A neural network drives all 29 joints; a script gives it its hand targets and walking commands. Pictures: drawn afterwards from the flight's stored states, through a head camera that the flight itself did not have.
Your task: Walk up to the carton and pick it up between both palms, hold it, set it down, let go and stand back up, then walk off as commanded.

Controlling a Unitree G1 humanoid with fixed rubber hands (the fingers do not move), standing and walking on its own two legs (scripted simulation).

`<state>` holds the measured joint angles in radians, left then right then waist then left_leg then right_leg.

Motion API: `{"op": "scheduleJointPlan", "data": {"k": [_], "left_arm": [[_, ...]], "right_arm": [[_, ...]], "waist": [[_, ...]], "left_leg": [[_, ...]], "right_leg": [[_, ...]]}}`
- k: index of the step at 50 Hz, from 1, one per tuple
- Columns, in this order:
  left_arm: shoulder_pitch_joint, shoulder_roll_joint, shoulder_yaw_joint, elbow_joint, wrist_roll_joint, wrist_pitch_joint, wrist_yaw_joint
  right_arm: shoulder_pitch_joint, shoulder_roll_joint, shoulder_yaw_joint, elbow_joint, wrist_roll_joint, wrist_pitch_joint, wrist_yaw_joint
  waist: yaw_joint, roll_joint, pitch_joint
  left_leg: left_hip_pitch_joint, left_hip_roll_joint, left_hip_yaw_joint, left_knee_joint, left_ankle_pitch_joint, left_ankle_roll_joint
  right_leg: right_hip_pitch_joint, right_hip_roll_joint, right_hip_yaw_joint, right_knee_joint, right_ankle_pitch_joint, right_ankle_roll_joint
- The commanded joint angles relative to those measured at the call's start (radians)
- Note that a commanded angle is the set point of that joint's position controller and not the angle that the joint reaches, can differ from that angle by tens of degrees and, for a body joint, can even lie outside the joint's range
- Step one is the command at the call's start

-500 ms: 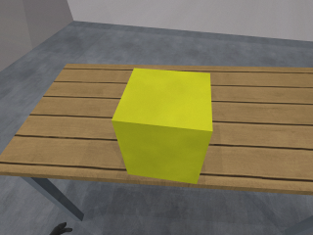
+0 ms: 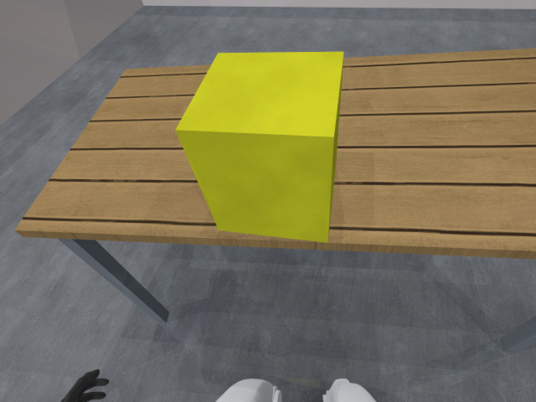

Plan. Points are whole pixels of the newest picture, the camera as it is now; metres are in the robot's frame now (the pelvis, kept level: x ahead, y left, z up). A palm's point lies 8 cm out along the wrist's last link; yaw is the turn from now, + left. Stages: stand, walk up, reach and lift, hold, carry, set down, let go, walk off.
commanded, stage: walk off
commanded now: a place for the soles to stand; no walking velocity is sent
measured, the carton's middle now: (274, 150) +0.51 +0.01 +0.07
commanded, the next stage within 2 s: stand in 1.58 s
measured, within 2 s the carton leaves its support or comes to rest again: neither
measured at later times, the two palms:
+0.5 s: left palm out of the picture -0.10 +0.36 -0.12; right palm out of the picture -0.07 -0.29 -0.06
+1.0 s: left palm out of the picture -0.11 +0.37 -0.06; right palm out of the picture -0.10 -0.26 -0.08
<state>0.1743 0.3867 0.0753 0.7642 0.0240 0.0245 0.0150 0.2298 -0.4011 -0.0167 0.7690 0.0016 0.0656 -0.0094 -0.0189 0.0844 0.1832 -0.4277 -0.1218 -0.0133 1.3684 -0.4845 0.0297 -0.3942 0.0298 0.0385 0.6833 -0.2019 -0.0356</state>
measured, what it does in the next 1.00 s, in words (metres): walks backwards: left foot, then right foot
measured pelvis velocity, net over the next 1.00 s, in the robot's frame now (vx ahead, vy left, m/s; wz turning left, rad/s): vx -0.19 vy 0.04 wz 0.02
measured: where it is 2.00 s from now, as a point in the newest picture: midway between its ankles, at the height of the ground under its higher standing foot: outside the picture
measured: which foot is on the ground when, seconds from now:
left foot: up 0.00-0.16, down 0.18-0.62, up 0.64-0.82, down 0.84-1.00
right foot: down 0.00-0.18, up 0.20-0.58, down 0.60-0.86, up 0.88-1.00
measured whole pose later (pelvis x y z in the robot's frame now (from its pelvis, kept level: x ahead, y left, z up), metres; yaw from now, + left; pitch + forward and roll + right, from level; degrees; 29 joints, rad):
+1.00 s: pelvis -0.19 +0.04 +0.01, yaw +1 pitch -4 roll +0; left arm 0.27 0.43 0.07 0.81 0.02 -0.03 0.02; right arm 0.25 -0.40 -0.02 0.77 0.00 -0.04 0.01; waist -0.02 0.02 0.06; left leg -0.22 -0.08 0.01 0.60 -0.31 0.08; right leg -0.36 0.07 0.14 0.92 -0.47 -0.04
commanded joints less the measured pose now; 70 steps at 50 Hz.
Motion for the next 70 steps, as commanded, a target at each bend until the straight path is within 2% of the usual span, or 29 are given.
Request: {"op": "scheduleJointPlan", "data": {"k": [1,6,8,9,10,11,13,16,18,23,27,29,30,32,33,35,40,42,43,44,46,49,54,56,57,58,63,67,70], "left_arm": [[0.021,0.285,0.070,-0.096,0.001,-0.021,0.038],[-0.062,0.320,0.080,-0.118,0.010,-0.001,0.035],[-0.116,0.311,0.074,-0.124,0.005,0.017,0.031],[-0.091,0.249,0.057,-0.106,-0.009,0.023,0.030],[-0.078,0.212,0.049,-0.114,-0.009,0.025,0.030],[-0.114,0.253,0.053,-0.118,0.000,0.024,0.049],[-0.015,0.281,0.053,-0.077,-0.022,0.024,0.049],[0.109,0.280,0.063,-0.030,-0.027,0.010,0.042],[0.107,0.278,0.066,-0.036,-0.027,0.002,0.046],[0.180,0.269,0.054,-0.008,-0.017,-0.012,0.034],[0.283,0.244,0.053,0.029,-0.022,-0.015,0.020],[0.343,0.221,0.052,0.054,-0.020,-0.021,0.015],[0.348,0.214,0.054,0.059,-0.013,-0.026,0.014],[0.227,0.298,0.065,0.035,0.003,-0.056,0.012],[0.136,0.300,0.062,0.015,0.003,-0.064,0.015],[0.087,0.265,0.051,0.001,0.003,-0.084,0.016],[0.184,0.280,0.048,-0.008,0.014,-0.080,-0.012],[0.146,0.232,0.025,-0.022,0.006,-0.071,-0.021],[0.139,0.163,0.008,-0.047,-0.004,-0.074,-0.023],[0.157,0.199,0.014,-0.037,0.008,-0.069,-0.008],[0.137,0.233,0.022,-0.026,0.002,-0.070,-0.004],[0.154,0.222,0.020,-0.023,-0.006,-0.072,-0.015],[0.180,0.198,0.018,0.012,-0.011,-0.082,-0.010],[0.141,0.223,0.019,0.010,-0.002,-0.089,-0.006],[0.111,0.267,0.023,0.013,-0.001,-0.099,-0.006],[0.097,0.276,0.024,0.016,-0.004,-0.098,-0.009],[0.053,0.242,0.017,-0.001,-0.009,-0.083,-0.010],[0.049,0.205,0.014,0.002,-0.014,-0.066,-0.013],[0.078,0.208,0.011,0.008,-0.009,-0.073,-0.014]], "right_arm": [[0.086,-0.213,-0.097,-0.050,-0.031,0.007,-0.007],[0.213,-0.221,-0.110,-0.003,-0.029,0.008,0.012],[0.322,-0.216,-0.116,0.040,-0.039,0.002,0.020],[0.262,-0.217,-0.108,0.030,-0.050,-0.002,0.021],[0.151,-0.327,-0.117,-0.028,-0.064,-0.012,0.012],[-0.004,-0.354,-0.110,-0.074,-0.069,-0.021,0.000],[-0.160,-0.298,-0.090,-0.129,-0.066,-0.036,-0.014],[-0.119,-0.247,-0.094,-0.133,-0.053,-0.034,-0.009],[-0.063,-0.246,-0.100,-0.126,-0.051,-0.035,-0.002],[-0.050,-0.252,-0.110,-0.079,-0.047,-0.037,0.017],[-0.052,-0.241,-0.117,-0.064,-0.045,-0.038,0.031],[-0.071,-0.220,-0.110,-0.062,-0.039,-0.039,0.032],[-0.068,-0.203,-0.106,-0.056,-0.035,-0.039,0.031],[-0.077,-0.148,-0.096,-0.038,-0.019,-0.048,0.035],[-0.030,-0.170,-0.100,-0.017,-0.013,-0.053,0.031],[0.018,-0.183,-0.101,-0.001,-0.010,-0.062,0.035],[-0.004,-0.182,-0.086,-0.022,-0.022,-0.095,0.033],[0.102,-0.189,-0.097,0.005,-0.030,-0.115,0.016],[0.120,-0.308,-0.126,-0.004,-0.046,-0.130,0.007],[0.086,-0.336,-0.129,-0.008,-0.030,-0.137,0.002],[0.056,-0.293,-0.118,-0.012,-0.025,-0.144,0.000],[0.035,-0.256,-0.100,-0.016,-0.028,-0.141,0.005],[-0.064,-0.207,-0.075,-0.045,-0.038,-0.121,0.017],[-0.059,-0.164,-0.062,-0.037,-0.036,-0.108,0.021],[-0.045,-0.130,-0.056,-0.021,-0.029,-0.104,0.024],[0.010,-0.147,-0.068,0.010,-0.018,-0.097,0.020],[0.040,-0.179,-0.078,0.039,-0.029,-0.105,0.016],[-0.050,-0.234,-0.078,0.015,-0.041,-0.118,0.007],[-0.098,-0.214,-0.068,-0.006,-0.036,-0.120,0.008]], "waist": [[0.025,-0.265,-0.191],[-0.021,-0.355,-0.212],[-0.088,-0.272,-0.223],[-0.076,-0.115,-0.155],[-0.065,0.211,-0.101],[-0.046,0.119,-0.001],[0.034,-0.023,0.027],[0.023,0.079,-0.113],[-0.009,0.098,-0.132],[-0.015,0.161,-0.114],[0.000,0.201,-0.141],[0.038,0.134,-0.165],[0.051,0.070,-0.158],[0.036,-0.226,-0.032],[-0.008,-0.151,0.015],[-0.042,-0.165,-0.009],[0.012,-0.288,-0.094],[-0.052,-0.226,-0.162],[-0.059,-0.021,-0.211],[-0.033,-0.050,-0.190],[-0.012,-0.146,-0.108],[-0.010,-0.023,-0.094],[0.037,0.036,-0.150],[0.035,-0.056,-0.136],[0.013,-0.163,-0.125],[-0.009,-0.144,-0.127],[-0.027,-0.150,-0.172],[0.005,-0.058,-0.127],[0.039,-0.062,-0.125]], "left_leg": [[-0.081,0.015,-0.187,-0.082,-0.029,-0.031],[0.139,0.121,-0.175,-0.455,-0.126,0.012],[0.347,0.148,-0.205,-0.793,-0.082,0.039],[0.263,0.155,-0.288,-0.911,-0.137,0.037],[0.043,0.429,-0.658,-1.116,-0.153,0.094],[-0.137,0.495,-0.790,-1.209,-0.127,0.098],[-0.106,0.397,-0.575,-1.122,-0.024,0.027],[0.155,0.319,-0.381,-0.977,0.264,0.019],[0.226,0.320,-0.376,-0.970,0.241,0.041],[0.234,0.313,-0.373,-1.118,-0.203,0.009],[0.230,0.326,-0.327,-1.194,-0.180,0.005],[0.155,0.275,-0.235,-1.139,-0.150,-0.039],[0.107,0.232,-0.201,-1.044,-0.151,-0.060],[0.015,0.057,-0.063,-0.565,-0.021,-0.043],[0.063,0.082,-0.120,-0.474,0.033,-0.025],[0.101,0.105,-0.139,-0.438,0.086,-0.017],[0.094,0.138,-0.131,-0.817,-0.019,0.003],[0.410,0.159,-0.168,-1.058,0.084,0.023],[0.507,0.361,-0.538,-1.102,0.085,0.090],[0.404,0.520,-0.695,-1.093,0.149,0.153],[0.304,0.493,-0.614,-1.079,0.106,0.178],[0.263,0.416,-0.425,-1.046,0.267,0.147],[0.094,0.367,-0.241,-0.974,0.349,0.115],[-0.001,0.262,-0.164,-0.878,0.196,0.044],[0.007,0.139,-0.101,-0.788,0.065,0.000],[0.155,0.099,-0.057,-0.699,-0.017,-0.003],[0.289,0.143,-0.091,-0.869,0.089,0.036],[0.144,0.362,-0.370,-1.093,-0.027,0.125],[0.099,0.340,-0.269,-1.006,0.131,0.120]], "right_leg": [[0.180,-0.295,0.409,-0.264,-0.011,-0.198],[-0.014,-0.312,0.383,-0.314,-0.201,-0.174],[-0.193,-0.219,0.280,-0.184,-0.278,-0.094],[-0.267,-0.071,0.203,0.010,-0.332,-0.055],[-0.318,0.145,0.096,0.372,-0.385,0.018],[-0.276,0.162,0.238,0.535,-0.385,0.022],[-0.225,0.128,0.264,0.646,-0.260,0.019],[-0.193,0.099,0.174,0.636,-0.264,0.027],[-0.199,0.088,0.161,0.613,-0.288,0.032],[-0.076,0.032,0.117,0.266,-0.314,0.021],[0.124,0.002,0.024,-0.055,-0.373,-0.016],[0.305,0.001,0.017,-0.301,-0.276,-0.043],[0.340,-0.009,0.097,-0.386,-0.290,-0.067],[0.059,-0.315,0.573,-0.563,-0.621,-0.202],[-0.034,-0.331,0.548,-0.523,-0.485,-0.233],[-0.010,-0.265,0.419,-0.446,-0.291,-0.213],[0.208,-0.208,0.354,-0.248,-0.040,-0.188],[0.028,-0.128,0.228,-0.049,0.053,-0.126],[-0.156,0.042,0.168,0.168,-0.033,-0.047],[-0.165,0.076,0.151,0.264,-0.345,-0.018],[-0.177,0.019,0.140,0.320,-0.342,-0.032],[-0.132,-0.016,0.125,0.231,-0.270,-0.015],[0.197,-0.031,0.066,-0.151,-0.100,-0.021],[0.263,-0.068,0.263,-0.316,-0.121,-0.049],[0.172,-0.207,0.491,-0.407,-0.201,-0.109],[0.037,-0.269,0.521,-0.428,-0.241,-0.170],[-0.004,-0.152,0.345,-0.306,-0.138,-0.099],[0.050,0.024,0.131,-0.031,-0.208,-0.015],[0.149,-0.016,0.133,-0.131,-0.147,-0.023]]}}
